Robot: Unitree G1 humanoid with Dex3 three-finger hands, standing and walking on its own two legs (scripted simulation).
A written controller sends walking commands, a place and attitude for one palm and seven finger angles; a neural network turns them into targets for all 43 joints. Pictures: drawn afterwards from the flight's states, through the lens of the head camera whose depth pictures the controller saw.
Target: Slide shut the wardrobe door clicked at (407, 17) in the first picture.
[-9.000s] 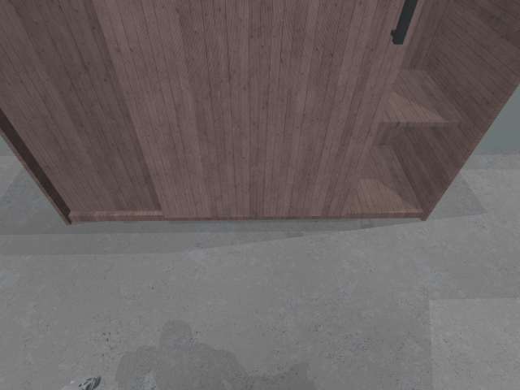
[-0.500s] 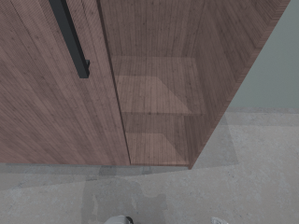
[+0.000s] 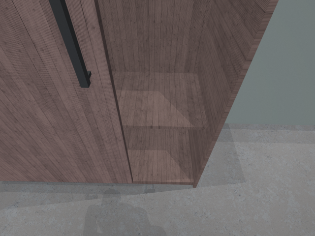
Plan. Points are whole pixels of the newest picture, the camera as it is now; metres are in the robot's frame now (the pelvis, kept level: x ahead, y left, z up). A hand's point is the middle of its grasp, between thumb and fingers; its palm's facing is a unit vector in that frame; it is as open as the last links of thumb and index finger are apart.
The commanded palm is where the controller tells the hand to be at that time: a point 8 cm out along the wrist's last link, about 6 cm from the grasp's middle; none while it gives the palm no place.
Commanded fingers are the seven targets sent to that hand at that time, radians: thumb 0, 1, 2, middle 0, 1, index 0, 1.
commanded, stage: come to a stop and stand still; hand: left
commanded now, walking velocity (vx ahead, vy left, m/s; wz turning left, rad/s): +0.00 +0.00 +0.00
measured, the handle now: (72, 32) +0.50 +0.25 +0.26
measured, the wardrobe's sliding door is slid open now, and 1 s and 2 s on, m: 0.39 0.39 0.39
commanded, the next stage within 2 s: look again from close up in 0.64 s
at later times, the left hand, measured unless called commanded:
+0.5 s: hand out of the picture +0.00 +0.23 -0.18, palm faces +0.01 -0.98 -0.20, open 7.3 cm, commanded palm none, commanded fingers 0.00 0.90 0.90 -0.20 -0.30 -0.20 -0.30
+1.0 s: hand out of the picture -0.05 +0.21 -0.18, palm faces +0.02 -0.99 -0.17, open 7.3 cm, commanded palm none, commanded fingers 0.00 0.90 0.90 -0.20 -0.30 -0.20 -0.30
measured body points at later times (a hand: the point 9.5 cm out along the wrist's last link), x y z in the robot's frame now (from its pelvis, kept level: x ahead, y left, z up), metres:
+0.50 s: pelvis -0.02 +0.05 +0.00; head -0.03 +0.07 +0.45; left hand +0.00 +0.28 -0.16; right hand +0.01 -0.18 -0.15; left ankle -0.01 +0.13 -0.74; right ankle -0.01 -0.11 -0.74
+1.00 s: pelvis -0.02 +0.05 +0.00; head -0.02 +0.06 +0.45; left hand -0.05 +0.26 -0.16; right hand -0.04 -0.17 -0.16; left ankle -0.01 +0.13 -0.74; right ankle -0.01 -0.11 -0.74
